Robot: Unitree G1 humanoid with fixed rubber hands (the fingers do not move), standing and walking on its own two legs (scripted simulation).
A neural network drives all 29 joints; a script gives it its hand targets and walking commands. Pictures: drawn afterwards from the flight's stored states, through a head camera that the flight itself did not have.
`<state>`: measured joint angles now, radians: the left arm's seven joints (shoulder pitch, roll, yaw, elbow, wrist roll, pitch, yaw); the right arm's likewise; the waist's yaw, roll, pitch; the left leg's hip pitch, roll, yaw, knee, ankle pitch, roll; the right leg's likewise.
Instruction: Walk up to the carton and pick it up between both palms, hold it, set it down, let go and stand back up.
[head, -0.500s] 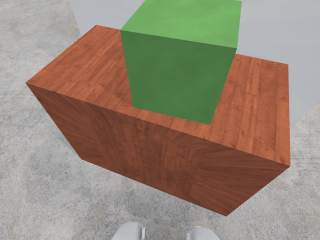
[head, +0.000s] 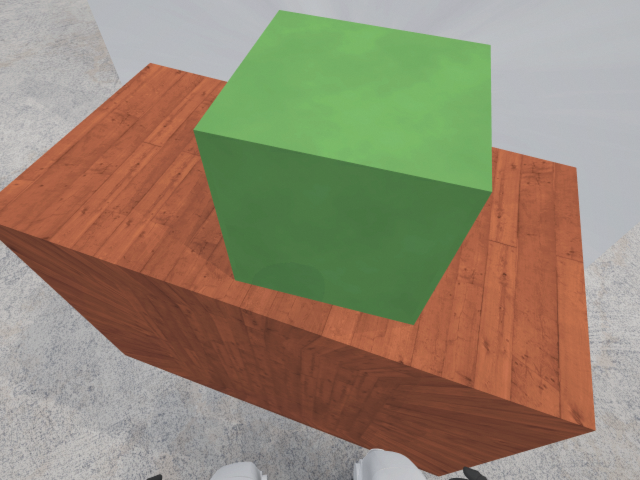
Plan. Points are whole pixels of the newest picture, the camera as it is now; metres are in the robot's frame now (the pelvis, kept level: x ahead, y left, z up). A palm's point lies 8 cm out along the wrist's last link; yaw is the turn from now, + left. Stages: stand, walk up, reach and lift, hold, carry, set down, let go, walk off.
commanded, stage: walk up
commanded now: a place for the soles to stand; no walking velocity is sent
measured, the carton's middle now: (349, 174) +0.48 -0.05 +0.08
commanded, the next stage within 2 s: none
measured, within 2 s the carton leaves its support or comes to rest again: neither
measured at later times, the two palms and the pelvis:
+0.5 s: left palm out of the picture +0.08 +0.21 -0.11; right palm out of the picture +0.08 -0.25 -0.11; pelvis +0.00 -0.03 +0.02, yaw +3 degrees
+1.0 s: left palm out of the picture -0.01 +0.21 -0.12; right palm out of the picture +0.02 -0.26 -0.11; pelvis -0.02 -0.03 +0.02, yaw +5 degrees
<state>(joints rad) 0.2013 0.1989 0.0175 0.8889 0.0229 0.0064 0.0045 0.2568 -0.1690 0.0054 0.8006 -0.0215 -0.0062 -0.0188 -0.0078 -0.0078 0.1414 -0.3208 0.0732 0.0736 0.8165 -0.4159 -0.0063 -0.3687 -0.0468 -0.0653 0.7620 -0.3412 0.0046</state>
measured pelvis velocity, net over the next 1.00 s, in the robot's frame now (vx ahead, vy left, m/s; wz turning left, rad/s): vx -0.02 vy -0.03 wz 0.09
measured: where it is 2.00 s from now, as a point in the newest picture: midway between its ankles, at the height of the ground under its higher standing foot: outside the picture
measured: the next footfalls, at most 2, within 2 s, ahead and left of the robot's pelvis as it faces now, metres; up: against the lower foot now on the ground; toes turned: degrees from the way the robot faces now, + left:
left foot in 1.50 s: +0.04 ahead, +0.25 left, +0.00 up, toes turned -19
right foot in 1.82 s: +0.01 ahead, +0.02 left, +0.00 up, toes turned -10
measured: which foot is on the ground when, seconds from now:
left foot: down 0.00-1.00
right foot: down 0.00-1.00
